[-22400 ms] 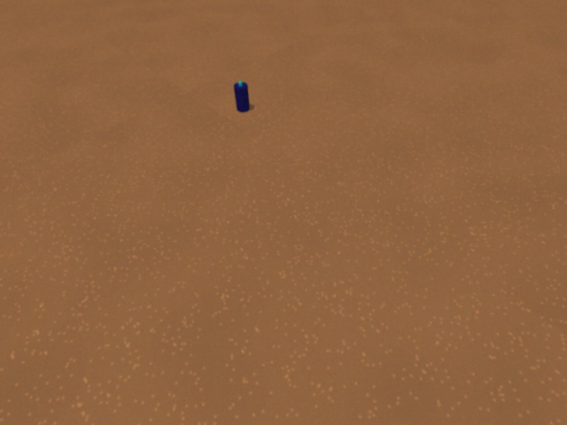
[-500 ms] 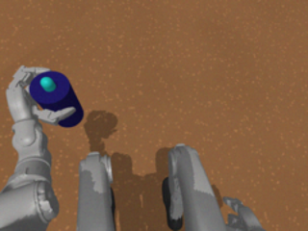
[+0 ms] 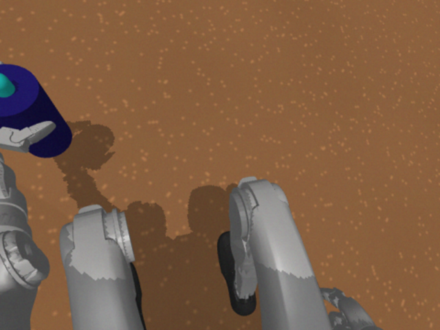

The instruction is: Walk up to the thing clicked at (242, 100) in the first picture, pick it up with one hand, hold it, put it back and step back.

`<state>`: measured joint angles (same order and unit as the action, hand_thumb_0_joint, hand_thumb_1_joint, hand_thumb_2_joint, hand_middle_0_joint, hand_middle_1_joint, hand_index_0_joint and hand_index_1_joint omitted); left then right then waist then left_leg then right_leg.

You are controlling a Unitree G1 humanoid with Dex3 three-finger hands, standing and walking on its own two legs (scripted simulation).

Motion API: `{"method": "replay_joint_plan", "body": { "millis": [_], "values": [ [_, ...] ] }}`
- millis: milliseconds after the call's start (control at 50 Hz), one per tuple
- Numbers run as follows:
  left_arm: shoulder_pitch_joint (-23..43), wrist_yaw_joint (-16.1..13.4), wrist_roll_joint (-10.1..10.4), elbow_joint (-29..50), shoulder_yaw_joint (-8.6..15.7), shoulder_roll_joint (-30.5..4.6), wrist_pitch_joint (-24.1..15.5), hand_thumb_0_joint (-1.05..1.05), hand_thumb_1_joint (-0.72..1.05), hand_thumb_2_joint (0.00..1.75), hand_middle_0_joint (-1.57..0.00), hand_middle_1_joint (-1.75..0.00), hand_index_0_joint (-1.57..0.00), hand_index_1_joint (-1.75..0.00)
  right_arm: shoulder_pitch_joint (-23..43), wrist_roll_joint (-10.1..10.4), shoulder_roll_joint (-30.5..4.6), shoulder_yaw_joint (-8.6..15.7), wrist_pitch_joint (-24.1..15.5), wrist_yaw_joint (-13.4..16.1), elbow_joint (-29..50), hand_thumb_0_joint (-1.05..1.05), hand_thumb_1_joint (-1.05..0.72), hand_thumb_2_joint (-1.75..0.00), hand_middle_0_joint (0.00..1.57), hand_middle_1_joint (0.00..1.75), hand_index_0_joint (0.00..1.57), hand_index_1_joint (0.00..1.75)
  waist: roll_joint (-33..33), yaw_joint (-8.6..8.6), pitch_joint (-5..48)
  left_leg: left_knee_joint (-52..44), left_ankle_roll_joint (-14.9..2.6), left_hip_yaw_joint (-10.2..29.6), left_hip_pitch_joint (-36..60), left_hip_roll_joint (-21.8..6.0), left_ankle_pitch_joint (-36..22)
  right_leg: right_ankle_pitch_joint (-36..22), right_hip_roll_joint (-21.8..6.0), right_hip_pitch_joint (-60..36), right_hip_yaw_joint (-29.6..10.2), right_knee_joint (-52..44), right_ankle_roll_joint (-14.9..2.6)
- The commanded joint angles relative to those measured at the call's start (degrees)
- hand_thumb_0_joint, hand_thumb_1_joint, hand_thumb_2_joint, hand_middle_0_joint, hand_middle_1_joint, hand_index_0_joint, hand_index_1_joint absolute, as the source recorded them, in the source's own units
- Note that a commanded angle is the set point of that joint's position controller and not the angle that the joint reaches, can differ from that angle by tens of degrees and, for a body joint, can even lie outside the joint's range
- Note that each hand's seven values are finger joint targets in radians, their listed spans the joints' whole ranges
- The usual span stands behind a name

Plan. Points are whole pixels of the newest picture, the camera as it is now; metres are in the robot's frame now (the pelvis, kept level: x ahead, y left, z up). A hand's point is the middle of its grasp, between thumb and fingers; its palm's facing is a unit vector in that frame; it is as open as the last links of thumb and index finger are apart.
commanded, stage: crouch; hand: left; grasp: from the side
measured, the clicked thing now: (26, 113) +0.49 +0.26 -0.08
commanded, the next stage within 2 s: lower in 0.32 s
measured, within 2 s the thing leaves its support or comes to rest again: neither
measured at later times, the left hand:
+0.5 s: hand (25, 121) +0.50 +0.27 -0.12, palm faces +0.29 -0.96 -0.06, open 11.7 cm
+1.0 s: hand (38, 132) +0.50 +0.28 -0.19, palm faces +0.32 -0.95 -0.07, open 11.7 cm
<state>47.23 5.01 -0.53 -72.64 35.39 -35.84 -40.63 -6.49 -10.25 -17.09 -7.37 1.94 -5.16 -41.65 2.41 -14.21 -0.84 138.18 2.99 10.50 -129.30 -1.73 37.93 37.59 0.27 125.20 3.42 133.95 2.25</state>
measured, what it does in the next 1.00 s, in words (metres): stands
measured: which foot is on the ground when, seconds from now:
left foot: down 0.00-1.00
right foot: down 0.00-1.00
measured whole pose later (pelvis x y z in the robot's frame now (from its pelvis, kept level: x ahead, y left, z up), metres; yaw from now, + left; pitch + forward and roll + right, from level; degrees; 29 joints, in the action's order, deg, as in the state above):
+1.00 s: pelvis +0.00 +0.01 -0.03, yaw -6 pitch +19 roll -14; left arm 45.8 0.7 -0.3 -81.8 34.7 -50.9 -50.8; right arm 3.5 -18.2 -20.6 -23.7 3.5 -6.8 -35.7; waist 12.3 -17.5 -15.1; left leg 148.9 3.4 19.8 -129.1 -0.7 40.6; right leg 37.4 2.7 121.6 9.8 137.9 4.4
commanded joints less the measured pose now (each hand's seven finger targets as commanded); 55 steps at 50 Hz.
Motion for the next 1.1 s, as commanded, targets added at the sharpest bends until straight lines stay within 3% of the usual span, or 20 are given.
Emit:
{"method": "replay_joint_plan", "body": {
  "millis": [0, 60, 80, 120, 180, 220, 280, 400, 420, 480, 540, 560, 620, 640, 720, 780, 820, 860, 960, 1080],
  "values": [
    [24.8, -0.1, 1.9, 17.4, 2.7, -20.4, -7.9, 0.0, 0.04, 1.21, -1.17, -1.34, -1.18, -1.34, -7.8, -0.9, -15.5, 3.5, 0.6, 0.5, 2.1, 0.0, -0.92, -0.91, 0.2, 0.3, 0.2, 0.3, -20.6, 0.76, 43.0, -13.8, -2.71, -5.8, 26.9, -0.2, -7.0, -10.2, 2.0, -22.5, 4.7, -12.3, -3.22],
    [25.9, 0.1, 2.0, 19.5, 1.4, -19.7, -8.3, 0.0, 0.06, 1.23, -1.19, -1.36, -1.2, -1.37, -7.3, -1.4, -16.2, 2.9, 0.9, 0.3, 2.4, 0.0, -0.92, -0.91, 0.2, 0.3, 0.2, 0.3, -22.9, -0.02, 42.1, -13.8, -2.27, -4.9, 28.1, -0.4, -6.6, -9.8, 2.0, -20.6, 5.6, -11.1, -3.51],
    [24.8, -0.2, 2.0, 18.8, 2.4, -20.4, -8.3, 0.0, 0.05, 1.24, -1.2, -1.37, -1.21, -1.37, -7.0, -1.4, -16.6, 2.9, 0.9, 0.3, 2.4, 0.0, -0.92, -0.91, 0.2, 0.3, 0.2, 0.3, -22.5, 0.55, 41.6, -13.3, -2.21, -4.8, 28.2, -0.4, -7.0, -10.0, 2.1, -20.1, 5.9, -10.8, -3.51],
    [25.2, -0.3, 2.1, 19.7, 2.5, -21.9, -8.6, 0.0, 0.06, 1.23, -1.2, -1.36, -1.21, -1.37, -7.4, -1.7, -16.6, 2.3, 1.1, 0.3, 2.2, 0.0, -0.92, -0.91, 0.2, 0.3, 0.2, 0.3, -22.2, -0.21, 42.6, -11.9, -2.39, -4.7, 27.5, -0.4, -7.9, -11.2, 2.3, -21.9, 5.7, -10.7, -3.27],
    [24.6, -0.1, 2.6, 21.1, 1.2, -20.6, -8.9, 0.0, 0.03, 1.24, -1.21, -1.38, -1.22, -1.38, -6.8, -2.1, -16.7, 1.5, 1.2, 0.2, 2.4, 0.0, -0.93, -0.91, 0.2, 0.3, 0.2, 0.3, -23.4, -0.7, 42.4, -10.8, -2.34, -4.5, 28.2, -0.5, -10.2, -13.2, 2.4, -22.4, 5.8, -10.0, -3.27],
    [23.3, -0.5, 2.5, 21.2, 2.1, -21.6, -8.9, 0.0, 0.04, 1.24, -1.21, -1.38, -1.22, -1.38, -6.8, -2.3, -17.3, 1.3, 1.3, 0.2, 2.5, 0.0, -0.93, -0.91, 0.2, 0.3, 0.2, 0.3, -24.5, -0.22, 42.7, -11.2, -1.93, -4.0, 30.3, -0.6, -11.3, -13.7, 2.3, -21.8, 6.4, -9.6, -3.45],
    [24.0, -0.6, 2.4, 22.3, 0.0, -20.2, -9.4, 0.0, 0.03, 1.24, -1.21, -1.38, -1.22, -1.39, -6.0, -2.5, -17.5, 0.8, 1.5, 0.1, 2.4, 0.0, -0.93, -0.92, 0.2, 0.3, 0.2, 0.3, -25.8, -1.51, 40.7, -10.6, -1.8, -3.5, 30.2, -0.8, -12.0, -14.4, 2.3, -21.0, 6.8, -9.0, -3.6],
    [22.8, -1.4, 2.7, 22.2, 0.1, -21.1, -10.0, 0.0, 0.02, 1.24, -1.22, -1.38, -1.23, -1.39, -4.7, -2.9, -18.4, -0.5, 2.0, -0.3, 3.6, 0.0, -0.93, -0.91, 0.2, 0.3, 0.2, 0.3, -25.9, -2.01, 40.0, -10.0, -1.65, -2.5, 30.9, -0.9, -12.9, -15.2, 2.3, -21.8, 7.6, -8.5, -3.43],
    [22.5, -1.5, 2.8, 21.3, 0.6, -21.7, -10.0, 0.0, -0.03, 1.22, -1.24, -1.41, -1.25, -1.42, -4.6, -2.9, -18.5, -0.6, 2.0, -0.3, 3.6, 0.0, -0.94, -0.92, 0.2, 0.3, 0.2, 0.3, -25.4, -1.84, 39.5, -9.8, -1.75, -2.5, 30.3, -0.9, -12.3, -14.7, 2.4, -21.5, 7.6, -8.3, -3.47],
    [20.4, -2.2, 2.6, 14.0, 0.7, -21.2, -10.3, 0.0, -0.04, 1.23, -1.22, -1.41, -1.24, -1.41, -4.1, -3.4, -18.7, -2.2, 2.3, -0.5, 3.9, 0.0, -0.93, -0.91, 0.2, 0.3, 0.2, 0.3, -21.9, -3.43, 35.4, -8.5, -2.09, -2.2, 26.1, -0.9, -11.0, -14.4, 2.8, -22.7, 8.2, -8.6, -3.05],
    [21.4, -3.0, 2.6, 12.1, 1.2, -22.8, -12.1, 0.0, -0.02, 1.24, -1.23, -1.42, -1.25, -1.42, -2.7, -4.2, -19.3, -4.0, 2.4, -0.7, 4.6, 0.0, -0.92, -0.91, 0.2, 0.3, 0.2, 0.3, -20.4, -4.86, 33.2, -7.7, -2.3, -1.4, 25.4, -1.2, -10.0, -14.1, 3.0, -23.2, 8.8, -8.8, -2.65],
    [21.0, -3.3, 2.4, 11.7, 2.0, -24.6, -12.6, 0.0, -0.03, 1.24, -1.23, -1.42, -1.25, -1.42, -1.7, -4.4, -19.6, -4.3, 2.4, -0.7, 4.9, 0.0, -0.92, -0.91, 0.2, 0.3, 0.2, 0.3, -20.7, -3.87, 32.8, -7.5, -2.24, -1.5, 25.0, -1.2, -9.4, -13.3, 3.1, -23.0, 8.7, -8.6, -2.76],
    [21.2, -3.5, 1.7, 9.8, 1.8, -26.8, -14.0, 0.0, -0.02, 1.22, -1.21, -1.4, -1.23, -1.4, -0.8, -5.4, -20.5, -5.9, 2.6, -0.9, 5.2, 0.0, -0.91, -0.91, 0.2, 0.3, 0.2, 0.3, -23.9, -5.37, 31.8, -8.0, -1.73, -0.5, 27.9, -1.6, -9.8, -13.6, 3.3, -22.1, 9.9, -7.7, -2.87],
    [21.4, -3.5, 1.8, 10.4, 1.8, -27.5, -14.6, 0.0, -0.02, 1.21, -1.19, -1.38, -1.21, -1.38, 0.2, -5.6, -20.6, -6.2, 2.5, -0.9, 5.5, 0.0, -0.91, -0.91, 0.2, 0.3, 0.2, 0.3, -24.4, -5.04, 31.9, -7.5, -1.87, -0.6, 27.7, -1.6, -9.0, -13.1, 3.4, -22.1, 9.7, -7.7, -2.83],
    [22.3, -3.0, 2.5, 9.9, 1.3, -28.5, -16.3, 0.0, -0.02, 1.2, -1.18, -1.37, -1.2, -1.37, 1.6, -6.5, -21.6, -7.6, 2.2, -0.8, 5.9, 0.0, -0.92, -0.91, 0.2, 0.3, 0.2, 0.3, -24.8, -6.57, 30.8, -6.7, -1.82, 0.0, 28.1, -1.9, -7.6, -12.8, 3.6, -22.3, 10.6, -7.4, -2.54],
    [21.7, -3.6, 2.4, 9.4, 1.9, -30.7, -17.3, 0.0, -0.03, 1.18, -1.15, -1.35, -1.18, -1.34, 2.2, -7.1, -22.2, -8.8, 2.1, -0.8, 5.7, 0.0, -0.92, -0.91, 0.2, 0.3, 0.2, 0.3, -27.5, -6.57, 30.6, -6.8, -1.24, 0.9, 30.9, -2.3, -10.7, -14.8, 3.6, -22.4, 11.2, -6.6, -2.65],
    [21.5, -3.7, 2.4, 8.5, 0.9, -29.8, -17.6, 0.0, -0.03, 1.19, -1.15, -1.36, -1.18, -1.35, 2.5, -7.5, -22.4, -9.3, 2.2, -0.8, 5.6, 0.0, -0.92, -0.91, 0.2, 0.3, 0.2, 0.3, -27.7, -7.64, 30.0, -6.3, -1.25, 1.3, 31.1, -2.4, -11.5, -15.8, 3.7, -23.1, 11.5, -6.4, -2.44],
    [21.2, -4.1, 2.2, 8.5, 1.5, -31.7, -18.1, 0.0, -0.02, 1.2, -1.15, -1.36, -1.17, -1.35, 3.2, -7.9, -22.7, -9.9, 2.2, -0.7, 5.7, 0.0, -0.92, -0.91, 0.2, 0.3, 0.2, 0.3, -27.3, -7.39, 29.8, -5.8, -1.37, 1.4, 30.4, -2.4, -11.2, -15.9, 3.8, -23.7, 11.5, -6.5, -2.33],
    [20.4, -5.0, 2.0, 7.0, 1.5, -33.0, -19.0, 0.0, -0.03, 1.21, -1.15, -1.37, -1.18, -1.37, 4.0, -8.7, -23.6, -11.2, 2.5, -0.6, 6.1, 0.0, -0.91, -0.91, 0.2, 0.3, 0.2, 0.3, -28.5, -8.17, 28.7, -5.6, -1.04, 2.5, 32.2, -2.8, -13.2, -17.3, 4.1, -24.4, 12.6, -6.1, -2.18],
    [19.6, -5.7, 2.1, 4.4, 0.9, -33.6, -19.9, 0.0, 0.01, 1.24, -1.17, -1.39, -1.19, -1.38, 6.1, -9.3, -24.1, -12.7, 3.0, -0.4, 7.3, 0.0, -0.91, -0.91, 0.2, 0.3, 0.2, 0.3, -26.8, -9.09, 25.5, -5.1, -1.2, 3.2, 29.6, -2.9, -11.4, -16.7, 4.5, -24.8, 13.4, -6.4, -1.95]
  ]
}}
